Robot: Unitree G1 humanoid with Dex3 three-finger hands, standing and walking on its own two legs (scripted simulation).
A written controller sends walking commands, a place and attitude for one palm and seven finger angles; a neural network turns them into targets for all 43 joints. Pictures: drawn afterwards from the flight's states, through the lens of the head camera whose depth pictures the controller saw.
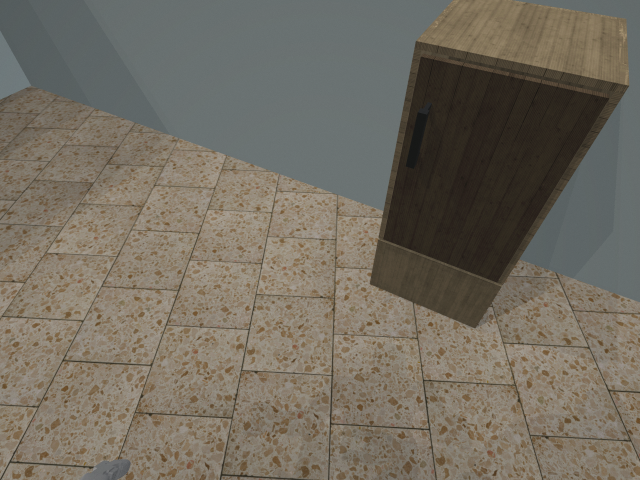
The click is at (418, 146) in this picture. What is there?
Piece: cupboard door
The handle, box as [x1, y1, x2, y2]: [406, 102, 431, 168]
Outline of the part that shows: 429,102 423,109 420,108 417,113 406,166 412,168 415,165 419,153 419,147 428,111 431,104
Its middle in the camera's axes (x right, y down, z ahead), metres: +0.24 -0.25 +0.93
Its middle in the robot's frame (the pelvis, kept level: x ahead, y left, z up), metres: +0.87 -0.19 -0.05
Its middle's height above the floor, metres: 0.72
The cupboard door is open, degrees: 0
